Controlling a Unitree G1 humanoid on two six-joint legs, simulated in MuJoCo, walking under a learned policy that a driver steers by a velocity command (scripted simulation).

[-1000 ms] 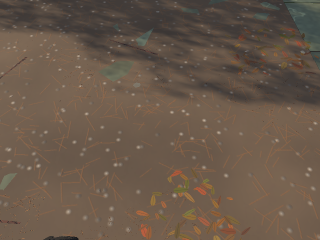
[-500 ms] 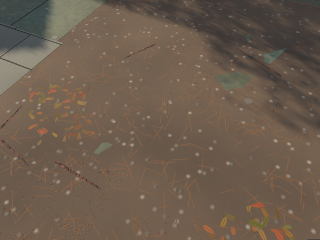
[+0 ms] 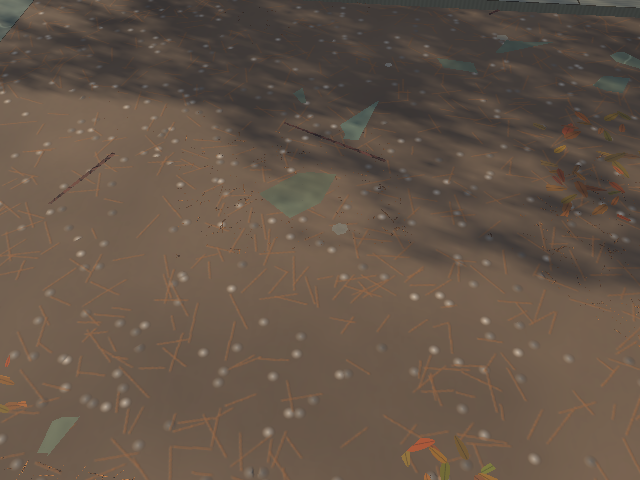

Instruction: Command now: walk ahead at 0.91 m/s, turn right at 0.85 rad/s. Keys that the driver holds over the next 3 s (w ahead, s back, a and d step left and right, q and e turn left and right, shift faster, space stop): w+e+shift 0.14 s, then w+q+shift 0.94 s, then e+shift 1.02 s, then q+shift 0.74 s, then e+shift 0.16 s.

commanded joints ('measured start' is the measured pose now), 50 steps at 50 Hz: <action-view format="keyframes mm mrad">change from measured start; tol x32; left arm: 1 -110 12 -5 -111 -1 -9 -12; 9 -300 15 -12 -177 5 -30 -67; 14 300 211 71 -52 47 -23 -9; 50 -403 -36 -25 -195 61 -109 25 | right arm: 1 -32 -87 -15 -26 -8 -17 -1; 32 -215 -76 9 -81 61 23 79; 37 445 -229 -70 98 58 111 35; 50 55 -120 -27 -40 52 27 -12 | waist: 1 3 133 173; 9 26 144 154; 14 243 -111 -540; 25 14 -11 191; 35 -188 -119 -49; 38 -59 493 -40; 42 75 -115 48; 50 -48 82 115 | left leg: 1 -2 244 -101 -205 193 114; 6 -5 234 96 -261 411 74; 11 89 342 84 210 1503 123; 12 -107 302 89 498 1367 107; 13 -564 109 39 1002 -2 65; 15 -680 38 -271 1182 -97 96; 34 -378 -46 124 424 394 129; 37 208 13 -102 341 352 252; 39 347 219 -889 12 -177 486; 50 -421 -52 -451 -99 145 248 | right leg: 1 -248 -58 37 17 119 22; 11 519 172 -172 -559 13 -191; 14 1371 -303 754 -851 -397 -359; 22 529 -126 8 -1151 48 -127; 30 686 -50 -310 -1189 620 6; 35 813 -137 -298 -632 1509 13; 36 644 -103 -267 -289 1337 -7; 37 352 122 -250 222 63 -3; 38 -2 229 -43 497 -397 6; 50 348 118 -5 -662 281 98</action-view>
